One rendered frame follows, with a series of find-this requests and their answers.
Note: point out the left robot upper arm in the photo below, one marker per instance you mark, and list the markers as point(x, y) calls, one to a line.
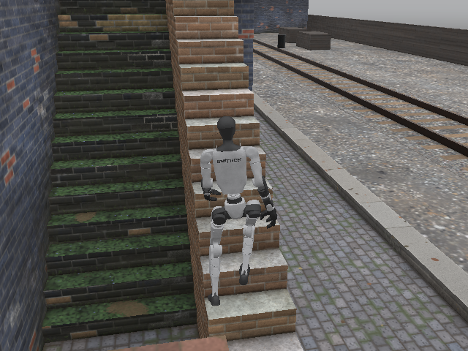
point(206, 157)

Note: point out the right robot upper arm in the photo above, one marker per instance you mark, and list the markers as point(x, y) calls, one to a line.
point(255, 164)

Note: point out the right robot hand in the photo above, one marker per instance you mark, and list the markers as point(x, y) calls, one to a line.
point(272, 217)

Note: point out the right robot forearm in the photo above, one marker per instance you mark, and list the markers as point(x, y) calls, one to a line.
point(265, 196)

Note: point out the left robot forearm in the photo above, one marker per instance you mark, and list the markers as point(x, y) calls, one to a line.
point(205, 191)

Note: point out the robot left shin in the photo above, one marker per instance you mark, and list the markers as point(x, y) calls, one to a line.
point(214, 270)

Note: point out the robot right shin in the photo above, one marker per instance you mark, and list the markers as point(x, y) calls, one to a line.
point(247, 250)

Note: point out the robot shin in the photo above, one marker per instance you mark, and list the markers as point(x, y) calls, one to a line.
point(214, 270)
point(247, 250)

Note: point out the left robot hand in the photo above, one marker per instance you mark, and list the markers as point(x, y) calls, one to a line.
point(214, 192)

